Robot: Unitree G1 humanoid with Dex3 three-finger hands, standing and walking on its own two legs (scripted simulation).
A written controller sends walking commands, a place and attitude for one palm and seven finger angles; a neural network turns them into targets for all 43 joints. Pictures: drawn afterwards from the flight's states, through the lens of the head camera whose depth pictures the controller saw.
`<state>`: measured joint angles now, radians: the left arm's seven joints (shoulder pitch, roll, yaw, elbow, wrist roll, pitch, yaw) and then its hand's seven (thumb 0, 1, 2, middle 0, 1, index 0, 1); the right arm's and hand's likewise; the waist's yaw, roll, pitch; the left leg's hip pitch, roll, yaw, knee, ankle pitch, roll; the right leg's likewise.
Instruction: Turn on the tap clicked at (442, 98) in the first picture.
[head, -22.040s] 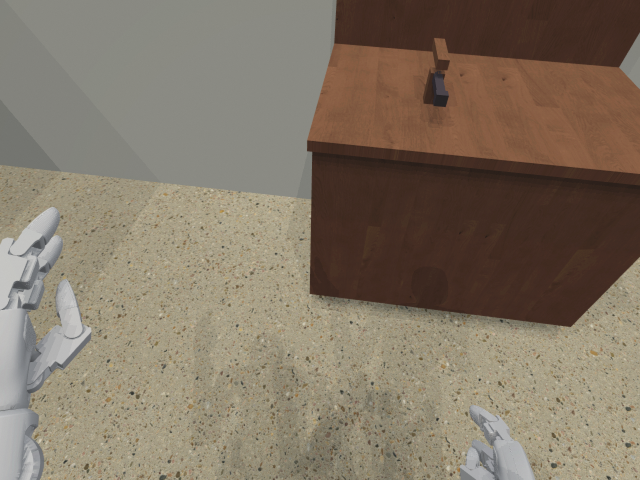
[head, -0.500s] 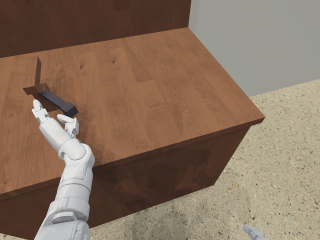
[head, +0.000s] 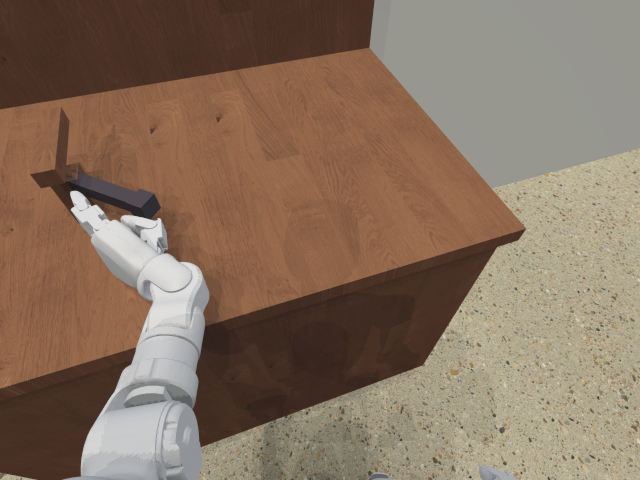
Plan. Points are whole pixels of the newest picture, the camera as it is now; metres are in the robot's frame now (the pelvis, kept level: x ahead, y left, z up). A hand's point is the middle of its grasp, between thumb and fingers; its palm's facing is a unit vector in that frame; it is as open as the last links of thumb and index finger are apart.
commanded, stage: push the lever round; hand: left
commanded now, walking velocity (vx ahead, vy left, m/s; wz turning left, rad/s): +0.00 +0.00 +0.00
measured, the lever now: (143, 205) +0.45 +0.24 +0.08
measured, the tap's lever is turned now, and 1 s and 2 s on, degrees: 48 78 86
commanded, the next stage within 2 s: lift the hand up off the lever in 0.94 s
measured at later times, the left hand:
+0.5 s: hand (175, 211) +0.45 +0.20 +0.07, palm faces +0.85 -0.51 -0.11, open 7.6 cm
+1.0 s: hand (187, 199) +0.48 +0.19 +0.07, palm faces +0.85 -0.51 -0.12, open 8.3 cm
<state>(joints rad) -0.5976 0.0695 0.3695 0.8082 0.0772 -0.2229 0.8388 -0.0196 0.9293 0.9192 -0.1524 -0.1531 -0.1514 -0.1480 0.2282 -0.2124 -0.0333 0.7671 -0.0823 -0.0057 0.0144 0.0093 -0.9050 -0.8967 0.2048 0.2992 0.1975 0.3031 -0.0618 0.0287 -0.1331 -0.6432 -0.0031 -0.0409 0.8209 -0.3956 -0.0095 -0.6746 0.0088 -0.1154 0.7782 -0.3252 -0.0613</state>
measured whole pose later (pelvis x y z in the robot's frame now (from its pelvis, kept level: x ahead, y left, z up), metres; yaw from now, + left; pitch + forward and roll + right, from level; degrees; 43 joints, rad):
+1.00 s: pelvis -0.01 -0.02 -0.01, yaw -1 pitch +17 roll +0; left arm -0.89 0.19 0.54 1.11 0.18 -0.22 0.97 0.01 0.90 0.90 -0.15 -0.15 -0.02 -0.11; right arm 0.29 -0.21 -0.03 0.79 -0.12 -0.01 0.04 0.01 -0.91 -0.90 0.20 0.30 0.20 0.30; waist -0.15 0.02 -0.15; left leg -0.77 0.02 -0.05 0.86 -0.39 -0.03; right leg -0.80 0.03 -0.12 0.81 -0.32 -0.09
